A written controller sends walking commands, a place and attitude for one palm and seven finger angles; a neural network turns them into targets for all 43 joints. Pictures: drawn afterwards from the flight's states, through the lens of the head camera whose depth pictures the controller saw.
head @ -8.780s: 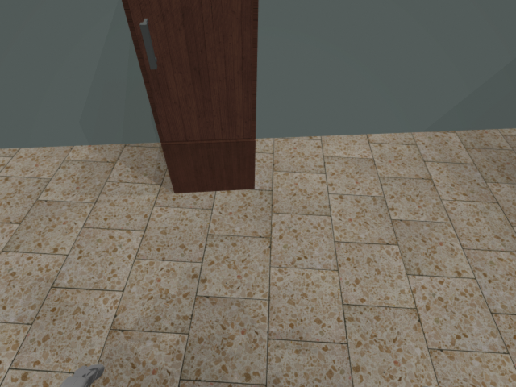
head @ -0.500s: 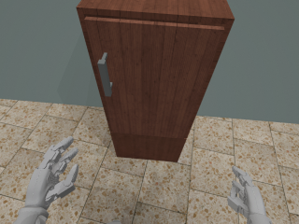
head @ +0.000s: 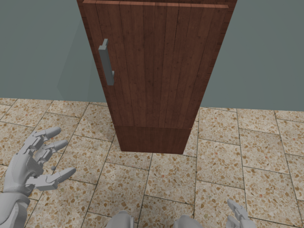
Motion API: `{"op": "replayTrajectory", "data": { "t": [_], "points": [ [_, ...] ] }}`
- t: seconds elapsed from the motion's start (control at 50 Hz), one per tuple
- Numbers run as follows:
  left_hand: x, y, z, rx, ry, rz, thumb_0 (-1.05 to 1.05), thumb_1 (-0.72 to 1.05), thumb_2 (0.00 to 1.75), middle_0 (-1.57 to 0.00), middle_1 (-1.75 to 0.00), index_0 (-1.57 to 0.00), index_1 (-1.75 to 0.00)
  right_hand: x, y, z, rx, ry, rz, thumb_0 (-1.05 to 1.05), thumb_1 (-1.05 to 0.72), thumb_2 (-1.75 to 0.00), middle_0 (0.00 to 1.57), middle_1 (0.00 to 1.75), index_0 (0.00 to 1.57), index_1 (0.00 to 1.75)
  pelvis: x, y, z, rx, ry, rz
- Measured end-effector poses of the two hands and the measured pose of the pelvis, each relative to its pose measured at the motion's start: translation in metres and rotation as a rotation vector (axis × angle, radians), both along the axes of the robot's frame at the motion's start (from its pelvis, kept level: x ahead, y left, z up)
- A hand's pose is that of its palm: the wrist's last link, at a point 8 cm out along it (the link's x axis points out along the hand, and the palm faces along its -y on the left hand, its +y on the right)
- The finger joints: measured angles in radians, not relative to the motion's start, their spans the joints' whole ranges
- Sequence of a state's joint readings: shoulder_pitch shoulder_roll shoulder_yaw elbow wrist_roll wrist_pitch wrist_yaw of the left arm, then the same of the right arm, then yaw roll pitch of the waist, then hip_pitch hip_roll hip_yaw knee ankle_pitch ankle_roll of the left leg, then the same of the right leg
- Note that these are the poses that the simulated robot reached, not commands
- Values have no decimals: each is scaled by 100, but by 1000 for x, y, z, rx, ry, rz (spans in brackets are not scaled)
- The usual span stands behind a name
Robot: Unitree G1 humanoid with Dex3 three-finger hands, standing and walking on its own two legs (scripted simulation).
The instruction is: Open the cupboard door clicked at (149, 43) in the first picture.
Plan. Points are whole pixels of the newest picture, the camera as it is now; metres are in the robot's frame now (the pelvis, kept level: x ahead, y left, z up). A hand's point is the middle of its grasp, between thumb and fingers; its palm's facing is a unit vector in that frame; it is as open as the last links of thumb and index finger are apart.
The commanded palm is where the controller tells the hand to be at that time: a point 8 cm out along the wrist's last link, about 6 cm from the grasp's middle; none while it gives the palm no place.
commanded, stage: raise the hand with hooked fingers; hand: left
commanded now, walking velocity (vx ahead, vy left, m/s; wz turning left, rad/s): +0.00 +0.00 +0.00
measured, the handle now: (108, 63) +0.59 +0.16 +0.08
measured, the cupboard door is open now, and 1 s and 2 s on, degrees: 0 0 0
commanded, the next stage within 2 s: move the hooked fingers beside the handle in 1.26 s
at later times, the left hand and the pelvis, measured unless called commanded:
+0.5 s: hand (27, 149) +0.28 +0.30 +0.08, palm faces +0.02 -1.00 -0.05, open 13.8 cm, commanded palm +0.26 +0.34 +0.09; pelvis +0.02 +0.03 +0.02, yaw +1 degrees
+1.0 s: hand (30, 131) +0.32 +0.29 +0.10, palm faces -0.01 -1.00 -0.02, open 14.0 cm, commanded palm +0.28 +0.34 +0.11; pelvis +0.03 +0.02 +0.03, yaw +0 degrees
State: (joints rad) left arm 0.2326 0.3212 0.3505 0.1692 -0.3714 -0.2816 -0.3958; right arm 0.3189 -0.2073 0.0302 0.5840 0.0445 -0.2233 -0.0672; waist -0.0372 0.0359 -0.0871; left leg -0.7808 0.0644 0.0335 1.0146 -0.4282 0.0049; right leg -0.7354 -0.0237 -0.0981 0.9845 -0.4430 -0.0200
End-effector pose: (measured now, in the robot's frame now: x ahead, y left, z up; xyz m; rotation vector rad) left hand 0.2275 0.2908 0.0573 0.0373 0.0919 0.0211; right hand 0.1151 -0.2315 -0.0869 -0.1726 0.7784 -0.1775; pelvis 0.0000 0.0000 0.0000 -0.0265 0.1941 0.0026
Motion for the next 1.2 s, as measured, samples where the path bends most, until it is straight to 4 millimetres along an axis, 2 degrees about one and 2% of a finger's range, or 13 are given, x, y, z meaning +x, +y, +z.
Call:
{"op": "replayTrajectory", "data": {
  "t": [0.1, 0.22, 0.38, 0.5, 0.64, 0.8, 1.0, 1.08, 1.2],
  "points": [
    [-8, 19, 2, 41, -44, 36, 0, 0, 51, -26, -88, -26, -87, -3, -8, 5, -64, 35, 34, 2, -90, -89, 21, 30, 21, 30, 2, 11, 1, -7, 5, 13],
    [5, 19, -4, 13, -36, -64, 0, -14, 45, -27, -97, -27, -96, 24, -7, 21, -125, -31, 58, 2, -90, -89, 21, 30, 21, 30, 6, 21, 3, -17, -4, 18],
    [25, 44, 26, 16, -110, -8, 0, -33, 37, -29, -109, -29, -108, 68, 19, 49, -103, -160, 110, 2, -90, -90, 21, 30, 20, 30, 16, 29, 13, -24, -30, 21],
    [32, 59, 28, 10, -38, -1, -1, -44, 33, -29, -116, -29, -115, 83, 36, 51, -70, -163, 153, 1, -90, -89, 21, 30, 21, 30, 21, 32, 18, -26, -34, 26],
    [43, 66, 41, 17, -79, -4, -1, -49, 30, -30, -119, -30, -119, 77, 37, 45, -69, -104, 160, 1, -90, -89, 21, 30, 21, 30, 24, 31, 21, -24, -39, 27],
    [63, 74, 52, 2, -67, -12, -1, -50, 30, -30, -120, -30, -120, 56, 18, 41, -84, -32, 108, 1, -90, -89, 21, 30, 21, 30, 25, 25, 26, -20, -45, 24],
    [69, 55, 47, -14, -46, -31, -1, -50, 30, -30, -120, -30, -120, 39, -6, 43, -98, -7, 63, 2, -90, -89, 21, 30, 21, 30, 26, 16, 29, -6, -44, 10],
    [67, 50, 44, -8, -45, -10, -1, -50, 30, -30, -120, -30, -120, 38, -11, 42, -97, -1, 63, 2, -90, -89, 21, 30, 21, 30, 26, 12, 29, -3, -45, 9],
    [64, 43, 51, 7, -76, -15, -1, -50, 30, -30, -120, -30, -120, 44, -13, 40, -84, -12, 68, 2, -90, -89, 21, 30, 21, 30, 26, 5, 29, -1, -48, 12]
  ]
}}
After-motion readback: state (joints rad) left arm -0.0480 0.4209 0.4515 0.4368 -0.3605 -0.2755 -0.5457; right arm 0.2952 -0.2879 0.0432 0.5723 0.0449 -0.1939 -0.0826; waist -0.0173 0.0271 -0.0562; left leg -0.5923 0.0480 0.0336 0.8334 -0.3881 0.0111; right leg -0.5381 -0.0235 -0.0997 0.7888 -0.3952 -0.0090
